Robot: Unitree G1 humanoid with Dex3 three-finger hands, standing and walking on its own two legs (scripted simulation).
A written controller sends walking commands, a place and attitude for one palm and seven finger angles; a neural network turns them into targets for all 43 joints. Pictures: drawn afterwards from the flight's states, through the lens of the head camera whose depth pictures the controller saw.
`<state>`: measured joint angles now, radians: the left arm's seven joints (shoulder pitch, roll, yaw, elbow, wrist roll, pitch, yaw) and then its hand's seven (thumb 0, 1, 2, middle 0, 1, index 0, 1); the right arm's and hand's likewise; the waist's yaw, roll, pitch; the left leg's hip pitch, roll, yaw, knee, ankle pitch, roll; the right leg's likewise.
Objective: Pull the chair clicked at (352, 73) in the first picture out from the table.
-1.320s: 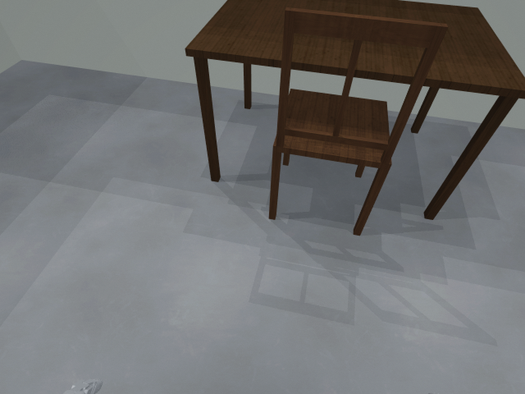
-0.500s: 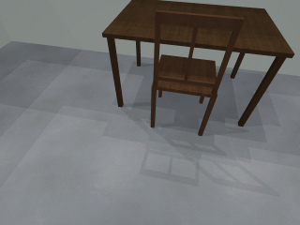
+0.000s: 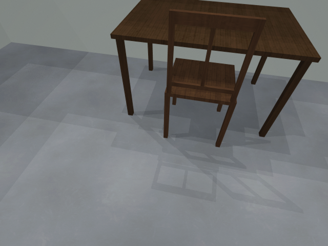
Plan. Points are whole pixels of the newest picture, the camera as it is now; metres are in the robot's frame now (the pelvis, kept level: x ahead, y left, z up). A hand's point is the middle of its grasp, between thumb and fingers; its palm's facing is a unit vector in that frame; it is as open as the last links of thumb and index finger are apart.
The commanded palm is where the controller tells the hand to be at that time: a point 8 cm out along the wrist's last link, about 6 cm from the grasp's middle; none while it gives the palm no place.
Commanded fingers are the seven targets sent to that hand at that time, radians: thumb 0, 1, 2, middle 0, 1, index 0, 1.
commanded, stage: look at it before walking up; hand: left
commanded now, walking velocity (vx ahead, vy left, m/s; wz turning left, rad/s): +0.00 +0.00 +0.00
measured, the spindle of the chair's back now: (207, 59) +1.00 -0.17 -0.07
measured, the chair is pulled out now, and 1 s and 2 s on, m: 0.00 0.00 0.00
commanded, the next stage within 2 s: walk to a spot facing it in 0.12 s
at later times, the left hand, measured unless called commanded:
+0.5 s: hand out of the picture +0.07 +0.23 -0.17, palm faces -0.09 -0.95 -0.30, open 7.4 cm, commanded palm none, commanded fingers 0.00 0.90 0.90 -0.20 -0.30 -0.20 -0.30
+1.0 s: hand out of the picture +0.08 +0.19 -0.17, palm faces -0.27 -0.93 -0.24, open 7.4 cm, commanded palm none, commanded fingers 0.00 0.90 0.90 -0.20 -0.30 -0.20 -0.30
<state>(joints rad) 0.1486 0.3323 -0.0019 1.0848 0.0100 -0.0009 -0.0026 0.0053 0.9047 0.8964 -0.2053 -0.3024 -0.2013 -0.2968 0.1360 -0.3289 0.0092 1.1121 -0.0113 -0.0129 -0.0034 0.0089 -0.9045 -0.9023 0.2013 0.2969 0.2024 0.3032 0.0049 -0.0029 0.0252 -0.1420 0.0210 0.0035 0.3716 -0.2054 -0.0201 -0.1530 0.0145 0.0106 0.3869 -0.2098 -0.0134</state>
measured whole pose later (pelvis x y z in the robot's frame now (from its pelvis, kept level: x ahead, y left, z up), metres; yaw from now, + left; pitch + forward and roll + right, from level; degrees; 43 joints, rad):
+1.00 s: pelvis -0.02 +0.00 -0.01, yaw -22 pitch +2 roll +1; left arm 0.30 0.21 0.06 0.91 0.02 0.04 0.00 0.01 0.90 0.90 -0.21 -0.30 -0.20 -0.30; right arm 0.13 -0.23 -0.06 0.91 -0.01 0.04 -0.03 0.01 -0.91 -0.90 0.20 0.30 0.20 0.30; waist 0.05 -0.01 0.05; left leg -0.41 0.03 -0.03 0.88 -0.39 -0.07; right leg -0.32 0.11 0.17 0.45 -0.15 -0.05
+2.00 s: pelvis +0.10 -0.04 -0.02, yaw -59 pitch -1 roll -2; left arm 0.36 0.24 0.09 1.03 0.02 0.02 -0.03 0.01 0.91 0.90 -0.20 -0.30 -0.20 -0.30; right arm 0.22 -0.18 -0.02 0.88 -0.03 -0.07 0.00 0.01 -0.91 -0.90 0.20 0.30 0.20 0.30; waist 0.03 -0.05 0.03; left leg -0.37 0.10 0.14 0.66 -0.27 0.02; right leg -0.30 0.03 0.06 1.03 -0.46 -0.03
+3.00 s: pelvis +0.22 -0.40 -0.02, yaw -76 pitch -2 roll -2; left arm 0.36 0.17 0.04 1.10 0.01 -0.04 0.02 0.00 0.91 0.90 -0.20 -0.30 -0.20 -0.30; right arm 0.13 -0.16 -0.02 0.98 -0.02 -0.03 0.00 0.01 -0.91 -0.90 0.20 0.30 0.20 0.30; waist 0.04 0.00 0.03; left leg -0.35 0.06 0.09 0.57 -0.14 0.01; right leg -0.09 0.04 -0.13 0.51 -0.37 -0.03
